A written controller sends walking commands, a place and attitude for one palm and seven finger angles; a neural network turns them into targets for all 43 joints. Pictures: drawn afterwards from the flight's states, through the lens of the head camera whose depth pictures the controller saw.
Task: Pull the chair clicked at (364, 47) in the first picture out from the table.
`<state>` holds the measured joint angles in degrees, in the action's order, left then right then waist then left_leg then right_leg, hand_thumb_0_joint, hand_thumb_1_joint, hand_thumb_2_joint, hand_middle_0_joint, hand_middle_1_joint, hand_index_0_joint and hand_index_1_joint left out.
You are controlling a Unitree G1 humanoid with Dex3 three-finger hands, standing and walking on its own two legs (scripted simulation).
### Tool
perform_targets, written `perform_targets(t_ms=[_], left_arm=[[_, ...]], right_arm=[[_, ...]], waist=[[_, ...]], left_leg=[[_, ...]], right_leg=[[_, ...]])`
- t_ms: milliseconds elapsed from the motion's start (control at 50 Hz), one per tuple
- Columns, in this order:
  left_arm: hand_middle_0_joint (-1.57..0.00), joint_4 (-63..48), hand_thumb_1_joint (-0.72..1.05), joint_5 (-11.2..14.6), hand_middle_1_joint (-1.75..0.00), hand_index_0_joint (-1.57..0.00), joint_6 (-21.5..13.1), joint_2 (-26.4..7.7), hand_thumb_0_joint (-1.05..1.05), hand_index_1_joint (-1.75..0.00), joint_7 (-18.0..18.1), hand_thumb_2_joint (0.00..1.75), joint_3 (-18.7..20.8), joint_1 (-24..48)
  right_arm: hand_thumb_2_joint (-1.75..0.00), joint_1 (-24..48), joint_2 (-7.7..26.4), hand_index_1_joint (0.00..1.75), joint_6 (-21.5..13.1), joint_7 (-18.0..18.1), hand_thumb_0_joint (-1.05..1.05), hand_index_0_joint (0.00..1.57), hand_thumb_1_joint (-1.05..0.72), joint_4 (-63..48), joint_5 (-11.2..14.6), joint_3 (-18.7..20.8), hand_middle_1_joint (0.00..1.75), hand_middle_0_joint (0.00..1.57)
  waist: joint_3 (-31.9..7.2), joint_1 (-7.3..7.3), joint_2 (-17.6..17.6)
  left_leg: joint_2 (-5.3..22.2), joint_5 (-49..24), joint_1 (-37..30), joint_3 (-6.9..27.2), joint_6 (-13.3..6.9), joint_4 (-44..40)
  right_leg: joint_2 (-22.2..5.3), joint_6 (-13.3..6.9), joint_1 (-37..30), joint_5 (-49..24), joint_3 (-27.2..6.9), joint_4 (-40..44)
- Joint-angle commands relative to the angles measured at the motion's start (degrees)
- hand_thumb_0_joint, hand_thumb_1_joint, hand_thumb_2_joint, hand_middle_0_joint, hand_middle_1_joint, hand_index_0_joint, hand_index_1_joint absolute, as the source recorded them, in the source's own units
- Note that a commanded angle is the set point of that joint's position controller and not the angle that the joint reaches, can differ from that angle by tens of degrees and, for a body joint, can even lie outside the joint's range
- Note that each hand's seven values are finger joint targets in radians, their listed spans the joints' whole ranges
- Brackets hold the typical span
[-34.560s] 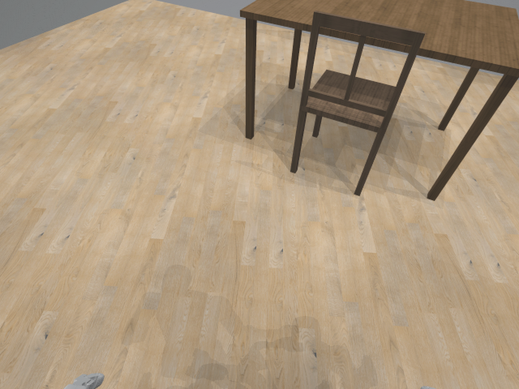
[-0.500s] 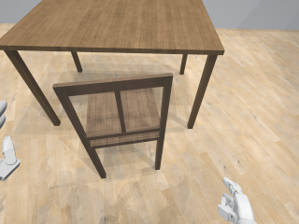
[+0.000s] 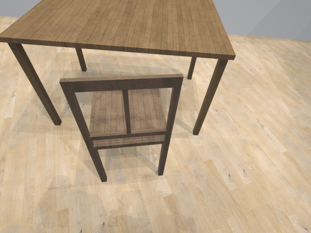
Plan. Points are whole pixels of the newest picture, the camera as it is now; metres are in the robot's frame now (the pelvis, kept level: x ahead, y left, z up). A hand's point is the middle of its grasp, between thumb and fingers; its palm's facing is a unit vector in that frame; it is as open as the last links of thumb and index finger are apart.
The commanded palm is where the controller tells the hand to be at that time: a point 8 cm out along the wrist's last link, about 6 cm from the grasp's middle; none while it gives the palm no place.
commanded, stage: let the arm hang, fingers relaxed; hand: left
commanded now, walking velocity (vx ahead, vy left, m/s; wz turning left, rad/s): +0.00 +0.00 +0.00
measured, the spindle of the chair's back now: (127, 113) +0.57 +0.14 -0.11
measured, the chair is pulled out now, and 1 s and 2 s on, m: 0.24 0.24 0.24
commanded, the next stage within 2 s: look to check the result in 0.78 s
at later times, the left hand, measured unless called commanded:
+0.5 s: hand out of the picture +0.01 +0.17 -0.16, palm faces -0.03 -0.98 -0.21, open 7.4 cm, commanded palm none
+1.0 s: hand out of the picture +0.01 +0.15 -0.16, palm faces -0.03 -0.98 -0.19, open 7.3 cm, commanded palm none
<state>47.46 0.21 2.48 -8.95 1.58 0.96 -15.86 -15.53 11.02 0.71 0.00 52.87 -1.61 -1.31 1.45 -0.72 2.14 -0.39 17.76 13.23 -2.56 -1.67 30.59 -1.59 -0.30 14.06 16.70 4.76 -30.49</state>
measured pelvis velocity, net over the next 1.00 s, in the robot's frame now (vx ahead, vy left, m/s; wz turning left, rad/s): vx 0.01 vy -0.01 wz -0.05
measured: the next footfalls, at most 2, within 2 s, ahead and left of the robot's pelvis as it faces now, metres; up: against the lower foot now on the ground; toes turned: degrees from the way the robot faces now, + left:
none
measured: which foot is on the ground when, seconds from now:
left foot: down 0.00-1.00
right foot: down 0.00-1.00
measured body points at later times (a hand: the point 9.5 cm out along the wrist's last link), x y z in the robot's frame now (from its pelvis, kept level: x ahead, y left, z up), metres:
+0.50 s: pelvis +0.00 +0.00 +0.01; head +0.01 -0.01 +0.46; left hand +0.01 +0.22 -0.14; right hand -0.02 -0.21 -0.16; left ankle -0.02 +0.10 -0.73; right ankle -0.01 -0.11 -0.73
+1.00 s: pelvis +0.01 -0.01 +0.01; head +0.03 -0.03 +0.46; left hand +0.01 +0.20 -0.15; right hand -0.02 -0.22 -0.16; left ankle -0.02 +0.10 -0.73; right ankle -0.01 -0.11 -0.73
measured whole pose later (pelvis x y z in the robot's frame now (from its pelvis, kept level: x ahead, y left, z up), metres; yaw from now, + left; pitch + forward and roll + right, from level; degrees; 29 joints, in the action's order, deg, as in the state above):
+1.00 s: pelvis +0.01 -0.01 +0.01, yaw -3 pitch -1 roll +0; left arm 66.1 -0.1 -0.2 -7.1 2.2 -0.9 -16.4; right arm -17.4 7.5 -0.4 2.4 66.0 -0.8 -0.2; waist 1.8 -0.6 -1.5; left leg 1.3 14.2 5.7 -4.7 -0.2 20.5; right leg 0.7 -1.5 8.0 12.9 2.7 -21.4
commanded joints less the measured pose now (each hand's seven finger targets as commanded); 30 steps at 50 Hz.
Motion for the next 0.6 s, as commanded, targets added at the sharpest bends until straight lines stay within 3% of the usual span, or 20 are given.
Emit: perform_targets(t_ms=[0,120,200,320,400,420,480,580], left_arm=[[-0.20,1.8,0.90,-0.7,-0.30,-0.20,-2.6,-8.4,0.00,-0.30,-0.1,0.90,1.6,-1.0],[-0.20,8.3,0.90,-0.5,-0.30,-0.20,-2.7,-7.8,0.00,-0.30,-0.1,0.90,0.2,0.1],[-0.20,11.4,0.90,-0.3,-0.30,-0.20,-2.8,-6.8,0.00,-0.30,0.1,0.90,-0.4,-0.6],[-0.20,14.2,0.90,-0.4,-0.30,-0.20,-2.8,-6.3,0.00,-0.30,0.5,0.90,-0.8,-1.4],[-0.20,15.3,0.90,-0.3,-0.30,-0.20,-3.0,-5.3,0.00,-0.30,0.5,0.90,-0.8,-1.9],[-0.20,15.4,0.90,-0.4,-0.30,-0.20,-3.0,-5.5,0.00,-0.30,0.6,0.90,-0.8,-1.8],[-0.20,15.9,0.90,-0.4,-0.30,-0.20,-3.2,-4.7,0.00,-0.30,0.6,0.90,-0.8,-2.2],[-0.20,16.7,0.90,-0.4,-0.30,-0.20,-3.3,-4.2,0.00,-0.30,0.7,0.90,-0.8,-2.7]], right_arm=[[-0.90,0.6,5.8,0.30,-1.5,1.3,0.00,0.20,-0.90,-1.3,0.1,2.2,0.30,0.20],[-0.90,-3.2,5.3,0.30,-0.8,1.6,0.00,0.20,-0.90,3.1,0.7,2.5,0.30,0.20],[-0.90,-5.1,4.7,0.30,-1.0,1.8,0.00,0.20,-0.90,5.8,0.7,2.3,0.30,0.20],[-0.90,-5.8,3.6,0.30,-0.9,1.9,0.00,0.20,-0.90,8.6,0.8,2.1,0.30,0.20],[-0.90,-6.2,2.9,0.30,-1.2,2.1,0.00,0.20,-0.90,9.8,0.7,2.0,0.30,0.20],[-0.90,-5.9,2.7,0.30,-1.0,2.1,0.00,0.20,-0.90,9.9,0.8,2.1,0.30,0.20],[-0.90,-6.3,2.2,0.30,-1.2,2.1,0.00,0.20,-0.90,10.6,0.7,2.0,0.30,0.20],[-0.90,-6.1,1.4,0.30,-1.3,2.3,0.00,0.20,-0.90,11.4,0.7,2.0,0.30,0.20]], waist=[[-3.8,0.59,-13.5],[-0.4,0.11,-3.4],[0.0,0.01,-1.6],[3.5,-0.04,-1.6],[2.1,-0.14,-1.9],[4.1,-0.10,-1.7],[2.6,-0.19,-2.6],[3.6,-0.11,-2.6]], left_leg=[[5.6,-11.9,-1.3,6.9,-1.7,-9.8],[6.5,-8.6,-2.0,7.3,-1.7,-12.3],[6.7,-9.9,-3.9,6.6,-1.6,-13.0],[6.5,-8.8,-4.3,5.6,-1.5,-13.9],[6.5,-10.2,-5.4,5.4,-1.4,-14.0],[6.4,-9.4,-4.8,5.3,-1.4,-14.1],[6.4,-10.4,-5.4,4.8,-1.2,-14.2],[6.4,-11.1,-5.5,4.6,-1.2,-14.0]], right_leg=[[-4.1,-1.8,-5.3,-8.3,-7.0,8.4],[-3.8,-1.7,-4.2,-6.6,-6.2,11.9],[-3.9,-1.6,-3.5,-7.3,-6.7,12.2],[-3.9,-1.5,-1.4,-6.1,-7.3,13.2],[-3.8,-1.4,-2.1,-7.7,-7.9,12.9],[-3.7,-1.4,-1.1,-6.9,-7.8,13.2],[-3.8,-1.3,-2.1,-8.0,-8.1,13.0],[-3.7,-1.4,-1.8,-8.9,-8.3,13.2]])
